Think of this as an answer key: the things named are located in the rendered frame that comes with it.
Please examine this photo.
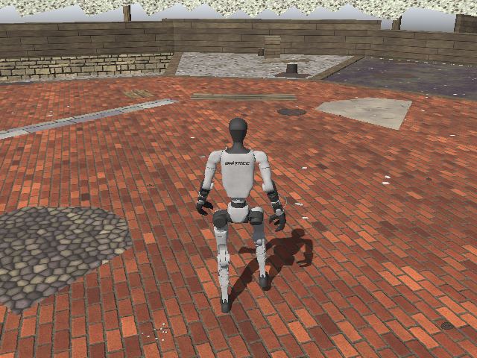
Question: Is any right robot hand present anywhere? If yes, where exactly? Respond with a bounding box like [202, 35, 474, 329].
[269, 213, 286, 232]

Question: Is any left robot forearm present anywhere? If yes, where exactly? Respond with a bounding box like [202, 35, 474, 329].
[198, 179, 210, 204]

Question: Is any right robot upper arm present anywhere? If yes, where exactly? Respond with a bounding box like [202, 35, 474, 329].
[253, 151, 274, 192]

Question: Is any robot right shin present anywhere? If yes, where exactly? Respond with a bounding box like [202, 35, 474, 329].
[256, 232, 266, 277]

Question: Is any right robot forearm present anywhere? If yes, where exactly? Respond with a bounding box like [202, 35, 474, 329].
[267, 181, 284, 216]

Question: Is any left robot hand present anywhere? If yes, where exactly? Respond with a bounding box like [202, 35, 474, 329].
[196, 201, 213, 216]

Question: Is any left robot upper arm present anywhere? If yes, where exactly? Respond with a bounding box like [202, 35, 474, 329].
[202, 150, 223, 190]

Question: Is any right robot foot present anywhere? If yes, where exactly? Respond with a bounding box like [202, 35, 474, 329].
[259, 272, 268, 287]

